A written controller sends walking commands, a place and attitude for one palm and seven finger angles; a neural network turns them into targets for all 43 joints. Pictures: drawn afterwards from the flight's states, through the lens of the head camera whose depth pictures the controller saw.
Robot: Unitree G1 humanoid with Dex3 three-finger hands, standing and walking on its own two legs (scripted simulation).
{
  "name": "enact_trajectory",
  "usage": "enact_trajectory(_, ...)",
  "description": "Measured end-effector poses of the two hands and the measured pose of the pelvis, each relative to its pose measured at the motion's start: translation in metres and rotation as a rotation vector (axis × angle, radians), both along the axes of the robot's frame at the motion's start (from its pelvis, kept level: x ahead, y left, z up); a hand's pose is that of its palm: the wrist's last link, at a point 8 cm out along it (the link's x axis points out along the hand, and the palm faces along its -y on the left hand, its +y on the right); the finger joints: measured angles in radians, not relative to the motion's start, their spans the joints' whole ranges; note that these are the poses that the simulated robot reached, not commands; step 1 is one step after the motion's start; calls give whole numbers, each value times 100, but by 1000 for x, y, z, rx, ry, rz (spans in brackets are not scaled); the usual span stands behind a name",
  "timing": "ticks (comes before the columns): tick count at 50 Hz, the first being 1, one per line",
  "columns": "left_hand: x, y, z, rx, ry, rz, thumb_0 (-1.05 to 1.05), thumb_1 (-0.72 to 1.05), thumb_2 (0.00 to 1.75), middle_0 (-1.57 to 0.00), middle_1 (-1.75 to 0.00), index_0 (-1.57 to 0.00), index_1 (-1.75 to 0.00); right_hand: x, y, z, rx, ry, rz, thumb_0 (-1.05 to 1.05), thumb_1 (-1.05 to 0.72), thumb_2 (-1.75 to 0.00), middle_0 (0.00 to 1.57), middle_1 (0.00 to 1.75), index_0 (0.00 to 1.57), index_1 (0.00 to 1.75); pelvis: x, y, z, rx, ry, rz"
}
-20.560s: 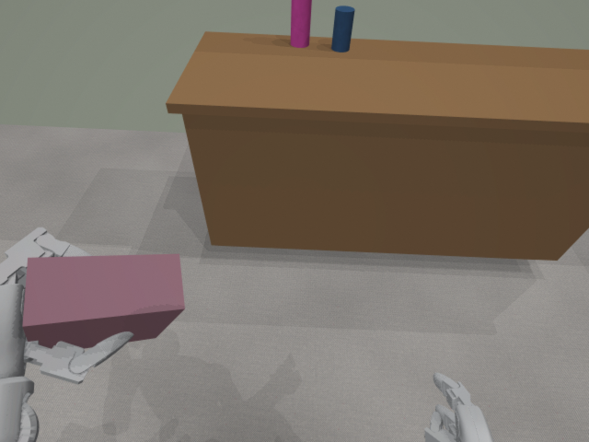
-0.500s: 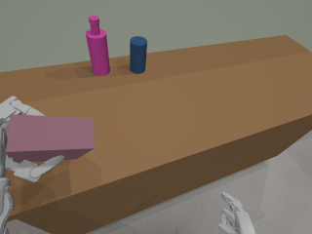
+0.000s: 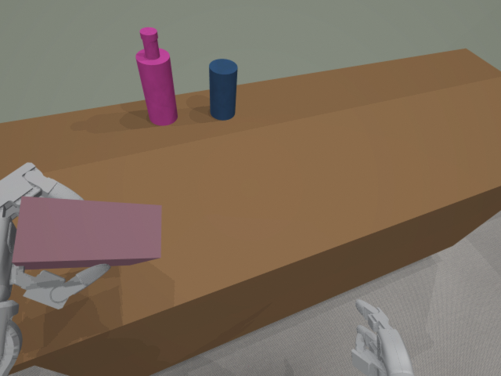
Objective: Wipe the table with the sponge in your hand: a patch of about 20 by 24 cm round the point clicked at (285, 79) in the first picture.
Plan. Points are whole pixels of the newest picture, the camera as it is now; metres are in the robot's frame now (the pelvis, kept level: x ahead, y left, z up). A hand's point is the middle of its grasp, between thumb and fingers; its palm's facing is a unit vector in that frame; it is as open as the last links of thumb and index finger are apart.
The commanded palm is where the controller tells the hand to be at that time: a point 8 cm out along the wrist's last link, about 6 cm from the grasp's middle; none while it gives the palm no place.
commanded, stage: look again from close up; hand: left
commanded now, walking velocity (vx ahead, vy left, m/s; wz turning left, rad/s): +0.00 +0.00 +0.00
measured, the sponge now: (108, 238) +0.24 +0.20 +0.14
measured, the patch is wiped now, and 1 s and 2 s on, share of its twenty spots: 0.00 0.00 0.00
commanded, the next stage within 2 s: come to a stop and stand still in 0.22 s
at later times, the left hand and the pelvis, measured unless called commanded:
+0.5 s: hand (102, 248) +0.22 +0.20 +0.16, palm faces +0.34 -0.85 -0.40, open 10.1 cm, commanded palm +0.16 +0.24 +0.18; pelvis +0.00 -0.04 +0.00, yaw +0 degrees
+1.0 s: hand (88, 244) +0.23 +0.22 +0.14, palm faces +0.26 -0.87 -0.42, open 10.1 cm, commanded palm +0.17 +0.27 +0.18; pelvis +0.01 -0.01 +0.00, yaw +0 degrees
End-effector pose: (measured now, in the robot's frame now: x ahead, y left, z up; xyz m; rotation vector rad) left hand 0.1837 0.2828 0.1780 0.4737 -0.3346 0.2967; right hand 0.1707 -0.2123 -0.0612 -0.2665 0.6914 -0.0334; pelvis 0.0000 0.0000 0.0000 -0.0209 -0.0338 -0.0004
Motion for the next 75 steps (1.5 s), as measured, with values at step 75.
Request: enact_trajectory(75,9,-6,-12,-31,60,32,-1,-50,103,-75,-135,-75,-133,15,-17,3,2,-26,-28,1,-90,-90,20,30,20,30,12,-14,0,-10,17,0)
